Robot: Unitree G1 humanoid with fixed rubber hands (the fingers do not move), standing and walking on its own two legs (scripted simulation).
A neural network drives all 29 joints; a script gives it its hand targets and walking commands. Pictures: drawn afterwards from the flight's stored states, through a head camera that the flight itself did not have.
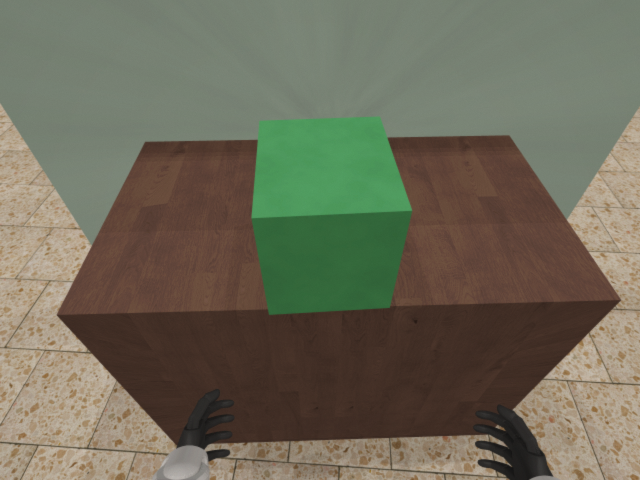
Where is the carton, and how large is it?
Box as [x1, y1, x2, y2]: [251, 116, 411, 314]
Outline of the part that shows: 379,116 259,121 251,218 269,314 389,307 410,218 411,208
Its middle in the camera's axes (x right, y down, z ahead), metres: +0.01 -0.05 +0.63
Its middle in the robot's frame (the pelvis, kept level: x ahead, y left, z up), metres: +0.50 +0.04 +0.04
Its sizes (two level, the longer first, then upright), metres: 0.234 0.200 0.217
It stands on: a pedestal, 0.71 m high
